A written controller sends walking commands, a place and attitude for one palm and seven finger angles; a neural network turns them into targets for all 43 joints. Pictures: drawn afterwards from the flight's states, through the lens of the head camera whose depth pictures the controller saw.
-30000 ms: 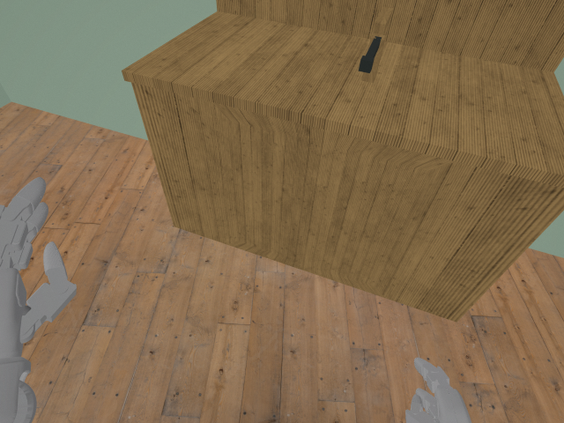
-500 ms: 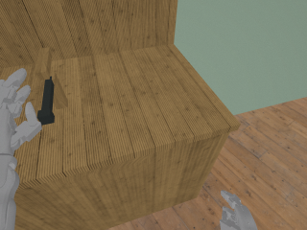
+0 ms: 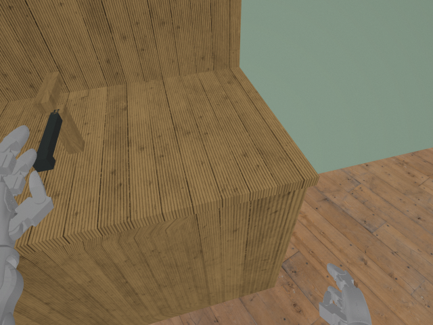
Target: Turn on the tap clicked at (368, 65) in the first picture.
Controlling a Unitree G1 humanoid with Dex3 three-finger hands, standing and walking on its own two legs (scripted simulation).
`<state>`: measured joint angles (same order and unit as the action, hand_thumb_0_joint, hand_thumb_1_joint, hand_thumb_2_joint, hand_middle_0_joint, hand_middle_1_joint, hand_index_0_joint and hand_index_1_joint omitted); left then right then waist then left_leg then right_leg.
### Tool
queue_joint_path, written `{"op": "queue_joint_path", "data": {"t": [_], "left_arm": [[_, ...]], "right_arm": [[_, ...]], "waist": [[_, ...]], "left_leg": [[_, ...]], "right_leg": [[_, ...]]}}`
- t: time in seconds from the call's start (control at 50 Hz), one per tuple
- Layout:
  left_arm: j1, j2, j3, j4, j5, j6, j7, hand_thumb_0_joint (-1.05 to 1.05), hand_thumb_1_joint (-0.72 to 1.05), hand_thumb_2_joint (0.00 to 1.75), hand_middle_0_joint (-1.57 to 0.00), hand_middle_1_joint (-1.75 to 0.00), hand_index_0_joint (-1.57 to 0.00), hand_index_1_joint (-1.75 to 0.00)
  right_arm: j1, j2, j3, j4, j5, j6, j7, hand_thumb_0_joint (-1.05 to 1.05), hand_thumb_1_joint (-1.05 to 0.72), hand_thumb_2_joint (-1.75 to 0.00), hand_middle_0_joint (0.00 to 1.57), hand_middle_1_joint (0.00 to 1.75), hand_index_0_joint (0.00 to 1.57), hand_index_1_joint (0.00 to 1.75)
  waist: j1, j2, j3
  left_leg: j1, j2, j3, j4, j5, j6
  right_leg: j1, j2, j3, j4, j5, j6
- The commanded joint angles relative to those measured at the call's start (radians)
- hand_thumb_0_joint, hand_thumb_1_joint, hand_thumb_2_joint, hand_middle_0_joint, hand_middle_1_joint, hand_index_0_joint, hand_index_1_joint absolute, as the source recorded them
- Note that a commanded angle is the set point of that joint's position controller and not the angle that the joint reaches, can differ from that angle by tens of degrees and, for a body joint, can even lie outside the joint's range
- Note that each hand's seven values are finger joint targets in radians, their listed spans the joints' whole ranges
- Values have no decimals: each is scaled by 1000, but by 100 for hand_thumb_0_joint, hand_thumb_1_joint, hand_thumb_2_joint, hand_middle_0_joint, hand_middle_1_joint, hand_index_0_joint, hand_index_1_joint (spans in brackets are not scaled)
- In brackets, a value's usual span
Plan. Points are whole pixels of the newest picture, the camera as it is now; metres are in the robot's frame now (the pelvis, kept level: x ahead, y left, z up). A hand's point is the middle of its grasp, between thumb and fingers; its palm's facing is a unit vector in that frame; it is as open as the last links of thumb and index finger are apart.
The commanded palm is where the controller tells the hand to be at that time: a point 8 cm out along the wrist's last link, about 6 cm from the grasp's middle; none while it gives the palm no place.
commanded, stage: turn the palm inward beside the body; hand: left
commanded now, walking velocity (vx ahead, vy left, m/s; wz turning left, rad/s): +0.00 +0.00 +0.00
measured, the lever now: (43, 161) +0.34 +0.37 +0.15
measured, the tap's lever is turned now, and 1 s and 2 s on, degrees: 0 0 0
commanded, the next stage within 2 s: reach beside the lever's end, fingers flat in 1.50 s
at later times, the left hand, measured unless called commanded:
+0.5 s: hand (37, 211) +0.20 +0.27 +0.19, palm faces +0.47 -0.86 -0.19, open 7.4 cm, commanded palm +0.15 +0.31 +0.20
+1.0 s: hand (26, 224) +0.18 +0.26 +0.20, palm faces +0.50 -0.86 -0.12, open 7.4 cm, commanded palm +0.12 +0.30 +0.20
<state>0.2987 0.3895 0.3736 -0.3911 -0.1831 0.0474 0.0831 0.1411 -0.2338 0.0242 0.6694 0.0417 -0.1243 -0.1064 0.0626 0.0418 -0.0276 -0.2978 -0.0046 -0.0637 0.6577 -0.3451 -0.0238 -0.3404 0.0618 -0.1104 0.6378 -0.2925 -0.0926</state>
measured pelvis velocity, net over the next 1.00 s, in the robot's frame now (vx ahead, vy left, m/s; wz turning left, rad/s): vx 0.00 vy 0.03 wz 0.02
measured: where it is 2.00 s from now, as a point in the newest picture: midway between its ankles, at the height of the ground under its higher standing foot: outside the picture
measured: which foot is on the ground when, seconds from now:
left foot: down 0.00-1.00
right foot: down 0.00-1.00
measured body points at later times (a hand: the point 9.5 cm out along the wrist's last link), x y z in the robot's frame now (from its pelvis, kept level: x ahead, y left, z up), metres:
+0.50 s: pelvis +0.01 +0.02 +0.00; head -0.02 +0.00 +0.45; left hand +0.17 +0.31 +0.20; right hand +0.22 -0.19 -0.07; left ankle +0.01 +0.14 -0.72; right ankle +0.04 -0.04 -0.72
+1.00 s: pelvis +0.00 +0.03 +0.01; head -0.05 +0.00 +0.45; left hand +0.15 +0.31 +0.20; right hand +0.23 -0.17 -0.05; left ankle +0.01 +0.14 -0.72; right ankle +0.04 -0.04 -0.72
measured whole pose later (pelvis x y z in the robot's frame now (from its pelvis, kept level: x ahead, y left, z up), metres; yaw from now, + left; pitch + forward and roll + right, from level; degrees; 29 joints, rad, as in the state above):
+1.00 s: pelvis +0.00 +0.03 +0.01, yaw +1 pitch -4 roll +1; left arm 0.40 0.25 0.27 -0.66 -0.24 0.33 0.20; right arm 0.13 -0.22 0.07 0.68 0.06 -0.20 -0.12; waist 0.10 0.05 -0.04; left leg -0.21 -0.05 -0.05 0.60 -0.31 0.01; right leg -0.25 0.02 -0.10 0.60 -0.27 -0.07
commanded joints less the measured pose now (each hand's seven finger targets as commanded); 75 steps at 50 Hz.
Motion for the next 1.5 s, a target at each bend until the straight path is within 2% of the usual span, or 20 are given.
{"op": "queue_joint_path", "data": {"t": [0.0, 0.06, 0.16, 0.18, 0.24, 0.28, 0.34, 0.38, 0.52, 0.62, 0.68, 0.74, 1.06, 1.1, 1.22, 1.3, 1.34, 1.38, 1.42, 1.48], "left_arm": [[-21, 210, 184, -232, -24, -56, 29, 0, 90, 90, -20, -30, -20, -30], [17, 197, 186, -236, -48, -43, 9, 0, 90, 90, -20, -30, -20, -30], [-15, 152, 127, -280, -48, -53, 10, 0, 90, 90, -20, -30, -20, -30], [-19, 160, 135, -299, -37, -57, 20, 0, 90, 90, -20, -30, -20, -30], [-23, 140, 98, -309, -31, -55, 31, 0, 90, 90, -20, -30, -20, -30], [-21, 150, 103, -325, -17, -49, 44, 0, 90, 90, -20, -30, -20, -30], [-12, 122, 87, -333, -32, -26, 53, 0, 90, 90, -20, -30, -20, -30], [-7, 120, 88, -344, -23, -7, 62, 0, 90, 90, -20, -30, -20, -30], [5, 64, 39, -388, -31, 73, 75, 0, 90, 90, -20, -30, -20, -30], [-12, 47, 26, -411, -37, 114, 87, 0, 90, 90, -20, -30, -20, -30], [-37, 43, 8, -445, -20, 132, 98, 0, 90, 90, -20, -30, -20, -30], [-32, 21, -17, -453, -30, 149, 104, 0, 90, 90, -20, -30, -20, -30], [-56, 0, -16, -485, -59, 263, 132, 0, 90, 90, -20, -30, -20, -30], [-60, -5, -25, -507, -50, 264, 136, 0, 90, 90, -20, -30, -20, -30], [-36, 1, -13, -474, -56, 265, 138, 0, 90, 90, -20, -30, -20, -30], [-46, -8, -26, -475, -55, 267, 139, 0, 90, 90, -20, -30, -20, -30], [-40, 5, -13, -473, -61, 264, 142, 0, 90, 90, -20, -30, -20, -30], [-46, 15, -3, -479, -57, 260, 145, 0, 90, 90, -20, -30, -20, -30], [-37, 1, -22, -478, -57, 255, 145, 0, 90, 90, -20, -30, -20, -30], [-36, 16, -6, -493, -52, 249, 151, 0, 90, 90, -20, -30, -20, -30]], "right_arm": [[-134, -104, -44, -165, 6, -55, 4, 0, -90, -90, 20, 30, 20, 30], [-113, -116, -51, -158, 13, -66, 2, 0, -90, -90, 20, 30, 20, 30], [-95, -121, -53, -160, 17, -108, -7, 0, -90, -90, 20, 30, 20, 30], [-110, -119, -47, -161, 22, -117, -9, 0, -90, -90, 20, 30, 20, 30], [-90, -119, -46, -164, 17, -138, -13, 0, -90, -90, 20, 30, 20, 30], [-110, -115, -38, -162, 22, -149, -15, 0, -90, -90, 20, 30, 20, 30], [-101, -114, -35, -169, 17, -158, -16, 0, -90, -90, 20, 30, 20, 30], [-123, -108, -28, -167, 22, -162, -15, 0, -90, -90, 20, 30, 20, 30], [-130, -105, -16, -179, 18, -159, -12, 0, -90, -90, 20, 30, 20, 30], [-147, -102, -8, -178, 19, -152, -14, 0, -90, -90, 20, 30, 20, 30], [-173, -97, 3, -175, 22, -147, -14, 0, -90, -90, 20, 30, 20, 30], [-175, -98, 1, -176, 19, -144, -16, 0, -90, -90, 20, 30, 20, 30], [-224, -97, 8, -164, 24, -121, -18, 0, -90, -90, 20, 30, 20, 30], [-225, -94, 11, -165, 24, -122, -16, 0, -90, -90, 20, 30, 20, 30], [-216, -97, 9, -164, 24, -116, -15, 0, -90, -90, 20, 30, 20, 30], [-221, -94, 8, -161, 26, -113, -15, 0, -90, -90, 20, 30, 20, 30], [-218, -96, 5, -165, 24, -117, -16, 0, -90, -90, 20, 30, 20, 30], [-226, -95, 6, -160, 26, -118, -15, 0, -90, -90, 20, 30, 20, 30], [-220, -95, 2, -162, 25, -119, -15, 0, -90, -90, 20, 30, 20, 30], [-220, -95, 3, -160, 26, -122, -14, 0, -90, -90, 20, 30, 20, 30]], "waist": [[23, -48, -154], [14, -78, -169], [7, -73, -142], [15, -28, -142], [16, -43, -131], [27, 1, -117], [26, -37, -118], [34, 26, -109], [33, -9, -100], [31, -17, -78], [37, 54, -60], [31, 4, -65], [40, 4, -57], [42, 49, -62], [40, -30, -39], [37, 12, -42], [39, -45, -43], [40, 2, -31], [36, -35, -45], [40, 9, -47]], "left_leg": [[-144, 13, 12, -26, 112, 31], [-140, 13, 19, -13, 149, 36], [-87, 3, 25, -34, 171, 52], [-69, -1, 32, -34, 180, 56], [-60, -7, 28, -60, 173, 62], [-40, -10, 30, -71, 182, 66], [-42, -11, 21, -91, 169, 66], [-19, -11, 23, -102, 172, 64], [-3, -7, 2, -138, 180, 55], [1, -7, -7, -153, 141, 52], [10, -10, -13, -168, 112, 45], [14, -8, -17, -173, 91, 47], [29, -13, -14, -187, 88, 49], [39, -16, -15, -192, 108, 43], [27, -14, -10, -182, 106, 55], [36, -17, 2, -171, 103, 57], [20, -16, 1, -162, 101, 60], [29, -17, 4, -155, 93, 60], [26, -14, 5, -147, 107, 62], [33, -16, 5, -143, 114, 60]], "right_leg": [[223, -223, 305, -179, 132, 139], [229, -219, 290, -152, 281, 153], [155, -178, 217, -150, 207, 136], [142, -169, 211, -146, 204, 128], [122, -145, 167, -144, 128, 113], [107, -130, 147, -142, 100, 98], [110, -118, 121, -144, 67, 92], [95, -107, 101, -140, 58, 83], [104, -91, 61, -135, 64, 75], [98, -90, 60, -148, 23, 75], [85, -89, 55, -145, -5, 69], [93, -89, 56, -156, -21, 72], [138, -94, 70, -198, -32, 73], [142, -93, 68, -190, -9, 67], [147, -95, 82, -217, -22, 77], [146, -103, 100, -233, -36, 80], [159, -110, 121, -249, -58, 87], [146, -114, 129, -264, -80, 85], [157, -120, 138, -265, -71, 90], [155, -122, 139, -265, -65, 87]]}}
